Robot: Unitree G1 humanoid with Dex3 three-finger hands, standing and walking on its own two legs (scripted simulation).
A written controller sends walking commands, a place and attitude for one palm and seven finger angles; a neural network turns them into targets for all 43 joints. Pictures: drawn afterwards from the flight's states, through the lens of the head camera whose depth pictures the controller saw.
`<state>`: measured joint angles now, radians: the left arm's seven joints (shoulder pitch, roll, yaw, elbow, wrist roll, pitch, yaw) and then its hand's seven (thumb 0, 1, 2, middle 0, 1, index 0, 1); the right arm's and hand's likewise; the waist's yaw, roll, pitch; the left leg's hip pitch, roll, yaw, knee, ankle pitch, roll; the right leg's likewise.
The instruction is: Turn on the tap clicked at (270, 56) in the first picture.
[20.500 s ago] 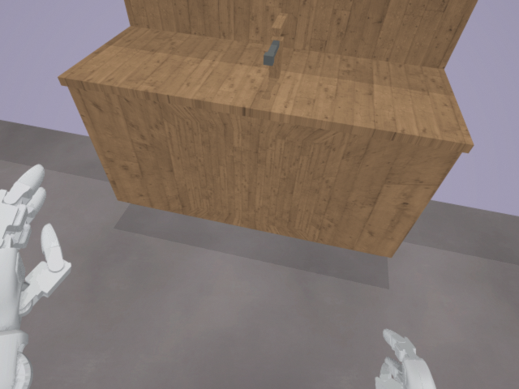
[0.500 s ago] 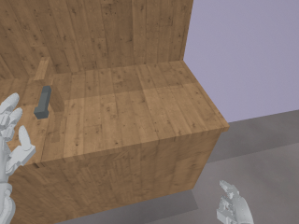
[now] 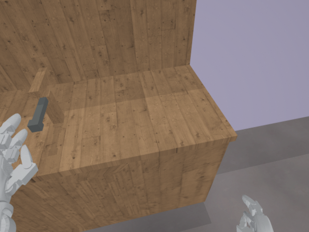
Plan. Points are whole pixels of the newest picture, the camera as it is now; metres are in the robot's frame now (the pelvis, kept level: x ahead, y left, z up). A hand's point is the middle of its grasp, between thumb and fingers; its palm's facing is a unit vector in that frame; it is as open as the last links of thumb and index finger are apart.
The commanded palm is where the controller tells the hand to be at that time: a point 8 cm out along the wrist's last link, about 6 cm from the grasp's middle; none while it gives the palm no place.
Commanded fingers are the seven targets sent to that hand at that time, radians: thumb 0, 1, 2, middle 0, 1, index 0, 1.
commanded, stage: turn the palm inward beside the body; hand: left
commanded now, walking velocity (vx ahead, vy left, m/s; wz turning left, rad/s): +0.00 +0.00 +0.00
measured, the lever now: (35, 125) +0.35 +0.39 +0.09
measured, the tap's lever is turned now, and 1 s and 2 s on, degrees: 0 0 0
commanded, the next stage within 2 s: reach beside the lever's end, fingers flat in 1.30 s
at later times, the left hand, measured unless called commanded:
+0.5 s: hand (34, 179) +0.17 +0.26 +0.15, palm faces +0.47 -0.87 -0.16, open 7.4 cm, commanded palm +0.12 +0.30 +0.16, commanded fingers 0.00 0.90 0.90 -0.20 -0.30 -0.20 -0.30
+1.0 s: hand (37, 182) +0.17 +0.25 +0.14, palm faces +0.49 -0.86 -0.11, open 7.4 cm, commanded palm +0.11 +0.29 +0.15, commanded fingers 0.00 0.90 0.90 -0.20 -0.30 -0.20 -0.30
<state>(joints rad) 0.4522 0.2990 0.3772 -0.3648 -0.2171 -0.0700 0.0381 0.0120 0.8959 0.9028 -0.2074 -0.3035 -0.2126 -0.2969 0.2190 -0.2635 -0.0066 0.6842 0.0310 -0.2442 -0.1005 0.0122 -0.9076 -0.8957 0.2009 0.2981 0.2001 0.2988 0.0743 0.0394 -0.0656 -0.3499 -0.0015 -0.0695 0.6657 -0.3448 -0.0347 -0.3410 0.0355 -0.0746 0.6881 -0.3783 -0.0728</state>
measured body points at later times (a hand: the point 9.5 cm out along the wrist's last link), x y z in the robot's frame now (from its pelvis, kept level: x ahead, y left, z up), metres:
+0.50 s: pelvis -0.02 +0.02 +0.00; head -0.03 +0.00 +0.45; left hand +0.14 +0.30 +0.16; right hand +0.19 -0.19 -0.07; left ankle +0.00 +0.15 -0.72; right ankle -0.01 -0.07 -0.72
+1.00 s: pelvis -0.01 +0.02 +0.00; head -0.03 +0.00 +0.45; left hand +0.13 +0.29 +0.15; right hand +0.20 -0.19 -0.07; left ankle +0.00 +0.15 -0.72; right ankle -0.01 -0.07 -0.72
